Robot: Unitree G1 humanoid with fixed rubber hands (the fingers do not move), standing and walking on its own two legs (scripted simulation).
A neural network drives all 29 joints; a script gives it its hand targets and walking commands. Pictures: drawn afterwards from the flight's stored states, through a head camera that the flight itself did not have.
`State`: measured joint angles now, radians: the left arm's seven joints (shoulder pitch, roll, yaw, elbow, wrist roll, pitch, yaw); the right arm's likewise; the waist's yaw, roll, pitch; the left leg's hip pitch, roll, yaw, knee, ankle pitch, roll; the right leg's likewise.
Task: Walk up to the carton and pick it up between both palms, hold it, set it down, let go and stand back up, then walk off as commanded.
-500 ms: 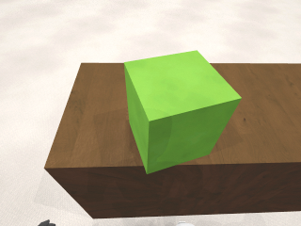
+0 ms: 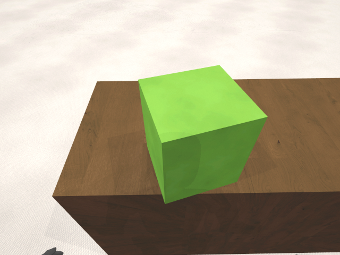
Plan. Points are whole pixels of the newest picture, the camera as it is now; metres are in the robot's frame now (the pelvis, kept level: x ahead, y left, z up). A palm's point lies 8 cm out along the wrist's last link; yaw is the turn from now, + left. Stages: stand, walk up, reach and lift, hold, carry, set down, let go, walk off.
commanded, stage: walk up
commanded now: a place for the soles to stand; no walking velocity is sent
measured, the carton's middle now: (191, 135) +0.41 -0.05 +0.08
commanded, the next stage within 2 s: reach and lift in 0.62 s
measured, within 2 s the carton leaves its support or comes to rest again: neither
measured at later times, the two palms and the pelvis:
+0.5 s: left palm out of the picture +0.13 +0.30 -0.06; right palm out of the picture +0.11 -0.32 -0.08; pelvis +0.01 +0.00 +0.00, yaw +0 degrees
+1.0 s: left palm out of the picture +0.16 +0.27 -0.04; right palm out of the picture +0.14 -0.32 -0.07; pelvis +0.01 -0.02 +0.01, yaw -1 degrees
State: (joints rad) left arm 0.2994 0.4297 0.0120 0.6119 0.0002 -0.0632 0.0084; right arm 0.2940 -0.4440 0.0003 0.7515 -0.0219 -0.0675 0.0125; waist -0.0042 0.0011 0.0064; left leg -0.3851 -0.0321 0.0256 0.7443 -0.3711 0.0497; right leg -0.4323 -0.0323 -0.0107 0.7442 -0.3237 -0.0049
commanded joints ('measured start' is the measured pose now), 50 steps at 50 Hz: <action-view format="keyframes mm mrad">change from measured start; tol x16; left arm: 1 -48 174 56 32 14 -5 -3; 31 24 255 78 48 21 -28 6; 32 -327 27 28 -65 39 261 26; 39 -290 22 113 -364 53 341 60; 50 -182 -14 121 -382 28 282 72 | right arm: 1 -6 -240 -89 -18 0 -24 -6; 31 -66 -151 -60 -26 10 -3 0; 32 -315 -78 -255 290 -107 -195 39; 50 -139 -93 -193 -26 9 -258 92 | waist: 1 -6 82 13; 28 28 12 -117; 33 -51 129 173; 39 10 90 -71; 50 33 -58 -13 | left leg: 1 84 271 -502 -362 -110 127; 5 -19 135 -181 -102 301 46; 7 -11 65 -99 -65 169 -12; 12 105 232 -353 -223 221 130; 19 18 65 -120 -93 146 6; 24 112 221 -326 -210 276 122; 31 -87 37 -79 -51 -15 7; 34 -432 180 -12 -269 -220 3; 44 -12 106 -16 -297 207 -65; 50 33 63 0 -382 167 -35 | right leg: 1 -89 5 17 9 -163 -39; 7 269 -203 253 -166 297 -176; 13 49 -8 36 -46 -72 -52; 20 204 -175 225 -135 241 -158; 25 35 -9 35 -56 -43 -60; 31 214 -230 303 -240 9 -201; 32 79 47 -70 -3 -73 -27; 33 282 82 -99 72 6 -20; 35 467 83 -93 69 134 -17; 50 448 55 -19 -280 250 -25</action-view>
